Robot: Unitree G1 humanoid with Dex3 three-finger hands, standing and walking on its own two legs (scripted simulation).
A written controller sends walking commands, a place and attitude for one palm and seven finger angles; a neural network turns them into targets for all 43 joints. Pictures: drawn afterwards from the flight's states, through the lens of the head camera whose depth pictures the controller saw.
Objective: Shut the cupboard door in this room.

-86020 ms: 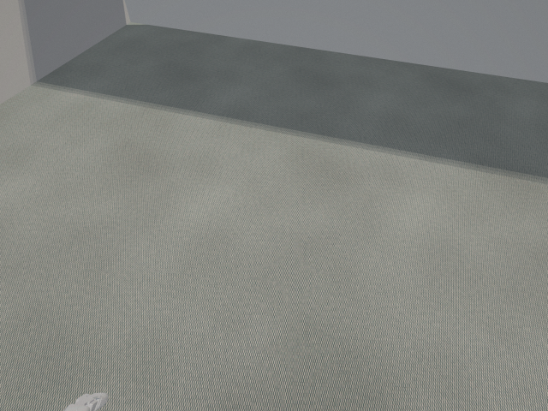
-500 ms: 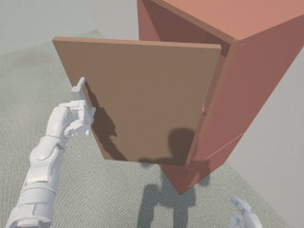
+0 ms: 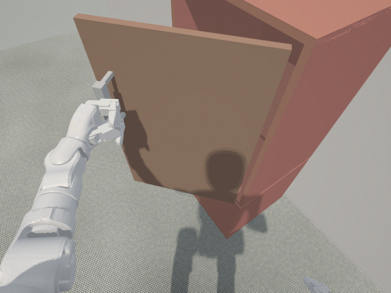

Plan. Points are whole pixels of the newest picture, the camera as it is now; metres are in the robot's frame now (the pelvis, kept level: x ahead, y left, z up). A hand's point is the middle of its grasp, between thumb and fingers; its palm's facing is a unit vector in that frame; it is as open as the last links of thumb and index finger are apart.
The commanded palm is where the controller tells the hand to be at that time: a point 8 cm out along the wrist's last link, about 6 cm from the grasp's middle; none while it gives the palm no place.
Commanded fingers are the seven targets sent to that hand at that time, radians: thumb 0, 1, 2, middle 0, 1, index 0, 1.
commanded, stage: push the door shut along its arc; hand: left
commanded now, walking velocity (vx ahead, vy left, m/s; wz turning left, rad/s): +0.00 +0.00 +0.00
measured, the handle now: (112, 103) +0.50 +0.18 +0.10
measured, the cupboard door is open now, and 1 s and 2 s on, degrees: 41 26 15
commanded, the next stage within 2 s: pull the fist back off the door in 1.12 s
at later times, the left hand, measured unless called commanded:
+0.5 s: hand (150, 107) +0.48 +0.10 +0.10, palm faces -0.37 -0.93 -0.03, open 3.1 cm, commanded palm +0.48 +0.15 +0.10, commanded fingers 0.00 0.90 0.90 -1.30 -1.50 -1.30 -1.50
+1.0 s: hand (163, 96) +0.51 +0.07 +0.11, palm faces -0.44 -0.90 -0.01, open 3.3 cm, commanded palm +0.53 +0.11 +0.10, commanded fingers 0.00 0.90 0.90 -1.30 -1.50 -1.30 -1.50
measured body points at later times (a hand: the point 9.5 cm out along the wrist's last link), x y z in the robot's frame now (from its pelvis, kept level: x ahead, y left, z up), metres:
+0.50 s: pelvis +0.00 +0.00 -0.01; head +0.09 +0.00 +0.43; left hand +0.50 +0.15 +0.11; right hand +0.01 -0.27 -0.12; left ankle +0.01 +0.08 -0.71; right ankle +0.00 -0.10 -0.71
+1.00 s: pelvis +0.00 -0.02 -0.02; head +0.11 -0.01 +0.42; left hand +0.53 +0.12 +0.11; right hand +0.01 -0.30 -0.13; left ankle +0.01 +0.08 -0.71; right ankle +0.00 -0.10 -0.71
